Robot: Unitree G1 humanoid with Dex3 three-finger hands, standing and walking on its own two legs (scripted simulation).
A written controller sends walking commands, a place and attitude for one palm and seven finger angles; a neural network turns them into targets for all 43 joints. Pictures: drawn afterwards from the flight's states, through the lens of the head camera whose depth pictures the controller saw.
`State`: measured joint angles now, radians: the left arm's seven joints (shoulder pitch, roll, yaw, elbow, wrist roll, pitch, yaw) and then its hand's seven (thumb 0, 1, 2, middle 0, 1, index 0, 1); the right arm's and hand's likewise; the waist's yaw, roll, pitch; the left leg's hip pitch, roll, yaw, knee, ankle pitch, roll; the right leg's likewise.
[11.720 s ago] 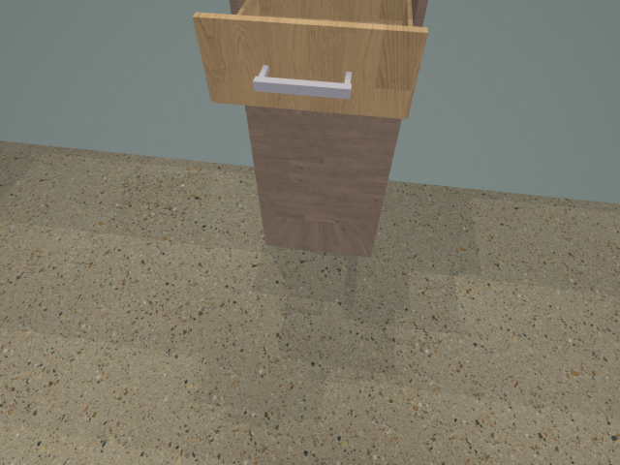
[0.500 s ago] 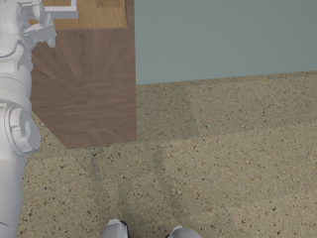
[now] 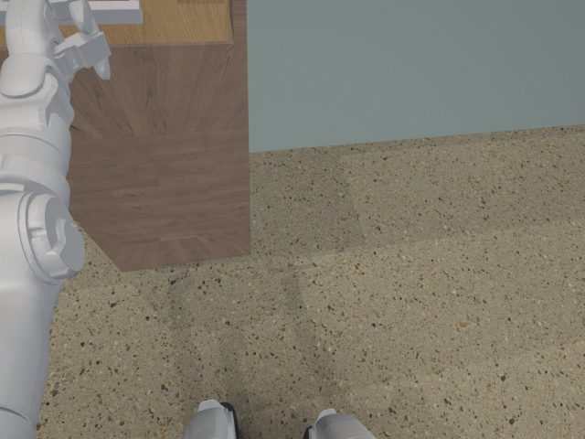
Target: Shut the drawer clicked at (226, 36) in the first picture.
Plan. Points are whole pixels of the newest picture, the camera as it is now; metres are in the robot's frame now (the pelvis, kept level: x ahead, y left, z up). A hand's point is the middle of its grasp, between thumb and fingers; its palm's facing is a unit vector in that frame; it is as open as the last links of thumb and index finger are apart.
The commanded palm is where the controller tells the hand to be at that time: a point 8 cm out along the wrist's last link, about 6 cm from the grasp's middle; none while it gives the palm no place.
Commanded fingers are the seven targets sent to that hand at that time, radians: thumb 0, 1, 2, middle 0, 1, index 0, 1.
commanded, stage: pull the fist back off the drawer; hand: left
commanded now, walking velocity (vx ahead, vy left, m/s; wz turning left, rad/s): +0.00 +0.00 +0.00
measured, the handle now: (69, 2) +0.64 +0.20 +0.18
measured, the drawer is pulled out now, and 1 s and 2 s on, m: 0.00 0.00 0.00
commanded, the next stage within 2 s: draw the hand back to the body in 0.32 s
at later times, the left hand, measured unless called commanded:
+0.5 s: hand (93, 44) +0.56 +0.16 +0.18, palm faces +0.06 -1.00 +0.01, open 3.3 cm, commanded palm +0.51 +0.21 +0.18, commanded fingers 0.00 0.90 0.90 -1.40 -1.60 -1.40 -1.60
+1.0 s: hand (32, 169) +0.38 +0.19 +0.19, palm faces +0.13 -0.98 -0.12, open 3.3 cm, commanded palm +0.35 +0.23 +0.20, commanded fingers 0.00 0.90 0.90 -1.40 -1.60 -1.40 -1.60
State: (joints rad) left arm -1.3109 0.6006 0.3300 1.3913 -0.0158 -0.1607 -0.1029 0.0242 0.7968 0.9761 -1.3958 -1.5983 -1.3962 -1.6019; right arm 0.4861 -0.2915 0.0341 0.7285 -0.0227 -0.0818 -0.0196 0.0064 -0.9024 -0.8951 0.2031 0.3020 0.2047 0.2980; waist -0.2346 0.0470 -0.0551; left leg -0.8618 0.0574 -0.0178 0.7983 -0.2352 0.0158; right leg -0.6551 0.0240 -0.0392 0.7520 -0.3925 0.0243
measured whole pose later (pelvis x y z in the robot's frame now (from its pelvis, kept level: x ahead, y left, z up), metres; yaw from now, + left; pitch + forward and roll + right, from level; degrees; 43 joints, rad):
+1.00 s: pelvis +0.04 -0.02 +0.03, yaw +2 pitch +1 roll -1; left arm -0.29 0.33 0.23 0.26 -0.19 0.05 -0.14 0.02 0.90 0.90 -1.40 -1.60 -1.40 -1.60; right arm 0.17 -0.28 0.02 0.56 0.07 -0.02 -0.06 0.01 -0.91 -0.90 0.20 0.30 0.20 0.30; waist 0.02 0.06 -0.07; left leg -0.39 0.03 0.00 0.62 -0.25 -0.01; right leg -0.19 0.00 -0.03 0.58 -0.41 0.00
